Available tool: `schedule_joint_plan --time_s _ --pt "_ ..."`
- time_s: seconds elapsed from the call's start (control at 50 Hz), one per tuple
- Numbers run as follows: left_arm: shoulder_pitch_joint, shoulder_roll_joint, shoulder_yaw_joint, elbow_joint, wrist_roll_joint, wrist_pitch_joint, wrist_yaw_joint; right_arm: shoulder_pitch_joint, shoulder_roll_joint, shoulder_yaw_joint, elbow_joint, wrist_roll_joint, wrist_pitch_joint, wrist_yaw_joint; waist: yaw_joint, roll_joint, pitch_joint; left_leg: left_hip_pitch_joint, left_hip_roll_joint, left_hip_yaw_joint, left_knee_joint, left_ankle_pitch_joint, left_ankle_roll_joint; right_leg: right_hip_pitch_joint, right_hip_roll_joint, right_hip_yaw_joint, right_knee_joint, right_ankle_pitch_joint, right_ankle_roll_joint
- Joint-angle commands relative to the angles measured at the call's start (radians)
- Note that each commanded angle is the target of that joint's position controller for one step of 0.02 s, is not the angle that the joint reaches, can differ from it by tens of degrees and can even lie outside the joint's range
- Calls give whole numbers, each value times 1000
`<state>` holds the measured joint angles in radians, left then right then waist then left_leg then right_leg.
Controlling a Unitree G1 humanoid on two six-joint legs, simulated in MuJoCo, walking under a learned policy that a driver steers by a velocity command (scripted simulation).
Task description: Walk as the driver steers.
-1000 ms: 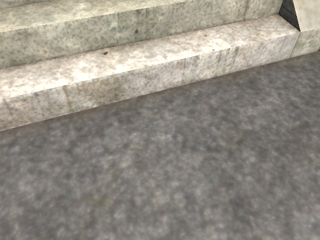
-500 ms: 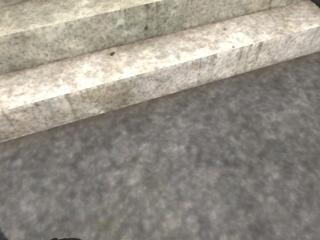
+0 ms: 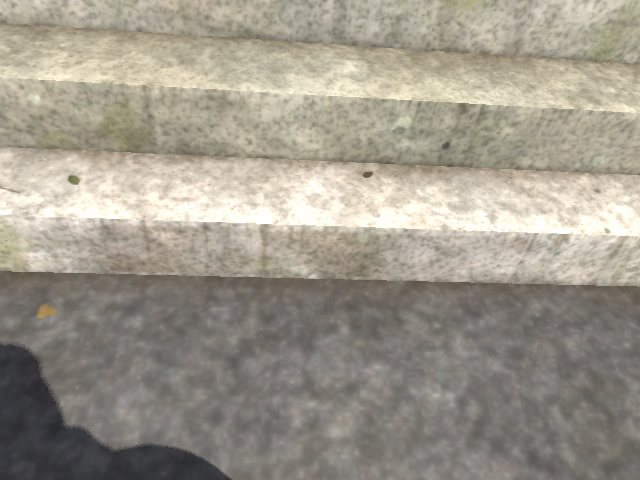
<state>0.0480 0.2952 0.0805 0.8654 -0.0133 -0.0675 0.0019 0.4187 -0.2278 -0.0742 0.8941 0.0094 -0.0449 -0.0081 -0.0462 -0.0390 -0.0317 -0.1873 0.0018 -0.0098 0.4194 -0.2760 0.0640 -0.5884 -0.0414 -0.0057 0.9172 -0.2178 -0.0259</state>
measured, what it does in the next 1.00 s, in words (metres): walks ahead: right foot, then left foot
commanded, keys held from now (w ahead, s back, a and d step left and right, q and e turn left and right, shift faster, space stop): w+q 0.26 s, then w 0.06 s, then no key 0.68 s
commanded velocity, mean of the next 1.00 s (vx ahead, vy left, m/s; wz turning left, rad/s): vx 0.24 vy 0.00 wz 0.28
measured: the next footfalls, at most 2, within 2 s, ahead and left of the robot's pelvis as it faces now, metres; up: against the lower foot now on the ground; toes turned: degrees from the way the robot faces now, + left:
right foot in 0.38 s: +0.38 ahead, -0.12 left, +0.00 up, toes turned +12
left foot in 0.76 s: +0.40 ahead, +0.14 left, +0.00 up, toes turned +13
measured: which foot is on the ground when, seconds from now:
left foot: down 0.00-0.38, up 0.40-0.74, down 0.76-1.00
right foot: up 0.00-0.36, down 0.38-1.00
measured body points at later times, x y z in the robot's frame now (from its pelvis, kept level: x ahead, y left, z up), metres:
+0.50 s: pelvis +0.25 -0.04 -0.01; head +0.30 -0.02 +0.43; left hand +0.37 +0.25 -0.12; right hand +0.34 -0.30 -0.14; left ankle +0.08 +0.07 -0.64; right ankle +0.34 -0.13 -0.75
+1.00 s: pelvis +0.36 +0.01 -0.01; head +0.38 +0.02 +0.43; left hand +0.38 +0.28 -0.15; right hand +0.59 -0.19 -0.12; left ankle +0.36 +0.13 -0.75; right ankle +0.34 -0.13 -0.75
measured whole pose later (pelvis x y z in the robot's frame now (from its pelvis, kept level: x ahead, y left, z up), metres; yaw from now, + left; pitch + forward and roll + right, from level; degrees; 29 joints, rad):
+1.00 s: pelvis +0.36 +0.01 -0.01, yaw +14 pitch +0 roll +0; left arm 0.15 0.26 0.01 0.99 0.01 -0.02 0.00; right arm 0.11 -0.22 -0.05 0.78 -0.01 -0.01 -0.01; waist 0.03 -0.01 0.03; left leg -0.31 -0.01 -0.02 0.55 -0.24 0.01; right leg -0.15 -0.02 -0.04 0.51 -0.36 0.01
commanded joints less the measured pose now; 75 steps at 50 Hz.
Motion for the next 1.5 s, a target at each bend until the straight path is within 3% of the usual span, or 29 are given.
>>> schedule_joint_plan --time_s 0.02,0.26,0.32,0.36,0.38,0.4,0.42,0.44,0.46,0.48,0.52,0.58,0.64,0.74,0.76,0.8,0.82,0.88,1.08,1.14,1.24,1.28,1.32,1.4,1.42,1.44,1.46,1.48,1.5 --pt "-126 79 25 -70 10 -36 -6 -2 -134 -21 -69 2 -38 -12 23 130 54 187 227 -330 -283 -22 124 -254 -14 55 -57 175 13" --pt "-335 37 -5 -176 -9 -71 -50 144 -156 -34 -48 16 -16 -34 -65 200 136 220 208 -318 -180 224 118 -134 43 27 -402 222 40" --pt "-228 72 4 -157 -10 -80 -57 95 -167 -38 -58 14 -5 -38 -9 247 107 193 226 -310 -128 394 93 63 58 -1 -432 188 11" --pt "3 145 36 -102 12 -82 -42 46 -160 -33 -78 2 -2 -33 105 245 -40 164 132 -234 153 770 29 383 69 -22 -472 255 -56" --pt "192 203 43 -77 40 -83 -34 22 -127 -19 -115 -20 -6 -32 171 145 -224 -42 70 -220 438 541 -10 733 -111 149 -385 459 -125" --pt "278 273 59 -38 51 -70 -39 220 17 18 -112 -4 -22 -24 79 -276 -433 -389 -109 -170 828 -300 -85 1096 -408 616 -431 612 -323" --pt "270 174 37 -39 27 -65 -47 243 -102 -5 -64 25 -29 -26 100 -236 -428 -444 -77 -253 971 -349 -88 1033 -402 719 -522 530 -328" --pt "183 106 17 -55 14 -59 -42 111 -160 -20 -80 37 -26 -27 107 -148 -238 -494 -35 -210 988 -301 -90 871 -353 506 -522 590 -284" --pt "120 73 3 -58 16 -54 -39 18 -170 -19 -95 21 -21 -32 92 -26 -147 -462 11 -162 937 -242 -91 712 -297 348 -523 702 -251" --pt "90 49 -6 -49 20 -52 -39 -31 -165 -24 -104 3 -17 -35 73 15 -90 -425 33 -140 873 -214 -90 590 -254 267 -542 767 -234" --pt "71 48 -13 -19 37 -55 -37 -24 -109 -19 -117 0 -3 -33 21 -34 -63 -308 65 -118 745 -163 -82 449 -208 181 -607 780 -224" --pt "34 75 -13 9 35 -53 -24 -65 -48 2 -144 -7 5 -35 -5 -57 -61 -226 70 -70 479 -86 -94 372 -191 94 -637 863 -234" --pt "34 118 -4 20 17 -27 -11 -124 -69 8 -152 -5 15 -25 10 -70 -101 -126 51 -35 306 90 -97 373 -175 53 -647 768 -209" --pt "59 108 -20 46 -2 4 -11 -216 -115 -4 -169 -19 31 -18 16 -41 -40 9 24 -10 53 223 -47 343 -145 73 -591 333 -136" --pt "90 80 -32 54 3 4 -13 -235 -140 -10 -182 -27 32 -22 19 -11 -28 61 57 -53 -16 316 -26 320 -113 71 -562 211 -89" --pt "233 22 -49 70 35 -3 -17 -269 -207 -19 -203 -29 42 -35 117 192 -89 195 235 -221 28 585 83 225 11 -18 -461 -143 4" --pt "207 19 -55 72 28 7 -9 -282 -139 -5 -196 -24 43 -25 96 202 -104 127 215 -221 10 400 91 290 3 -19 -469 -125 21" --pt "150 82 -45 81 22 41 5 -328 -120 0 -199 -25 31 -2 76 135 -7 31 93 -122 41 311 13 305 4 -25 -486 -46 26" --pt "126 75 -50 120 13 58 8 -325 -120 -6 -133 -17 20 -4 72 52 -49 96 72 -80 118 532 16 365 -20 -5 -457 132 23" --pt "66 118 -38 89 2 64 11 -326 -173 -27 -128 -14 30 -26 58 42 -39 114 80 -61 131 509 21 315 -13 19 -418 181 5" --pt "61 98 -30 46 -1 82 20 -246 -201 -49 -106 -14 48 -55 40 121 -65 132 220 -150 61 471 107 202 27 10 -225 62 10" --pt "83 86 -25 34 4 100 17 -281 -210 -49 -119 -18 45 -64 45 230 -67 83 354 -250 -21 473 185 177 42 -23 -27 -323 23" --pt "79 99 -15 5 -6 118 10 -330 -227 -49 -132 -23 30 -69 55 205 -35 7 407 -252 -71 424 194 148 -27 37 96 -449 21" --pt "234 97 4 54 7 134 -11 -475 -219 -45 -136 11 39 -65 154 162 -44 -166 251 27 44 224 39 436 33 -78 -270 -64 -8" --pt "264 109 15 63 13 133 -18 -423 -174 -37 -113 12 51 -61 147 64 -19 -250 190 110 195 45 -20 502 44 -28 -385 -16 -40" --pt "258 227 38 22 20 123 -6 -378 -119 -21 -127 -18 65 -56 112 -254 45 -517 62 186 511 -340 -122 552 -209 390 -556 200 -151" --pt "239 286 31 -26 67 94 -14 -472 -119 -18 -180 -22 61 -63 129 -250 9 -527 -16 -14 696 -450 -122 401 -345 656 -672 228 -314" --pt "182 281 33 -50 78 67 -14 -466 -156 -28 -185 -5 60 -69 100 -166 21 -526 -2 -71 782 -384 -109 372 -332 628 -694 116 -326" --pt "119 256 30 -65 50 53 -7 -436 -193 -40 -170 -3 56 -72 64 -116 52 -540 21 -84 767 -264 -93 370 -272 534 -683 7 -261"
Over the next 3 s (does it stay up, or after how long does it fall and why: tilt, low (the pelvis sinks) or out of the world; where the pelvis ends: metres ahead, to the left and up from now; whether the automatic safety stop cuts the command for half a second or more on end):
stays up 0.79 -0.11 -0.02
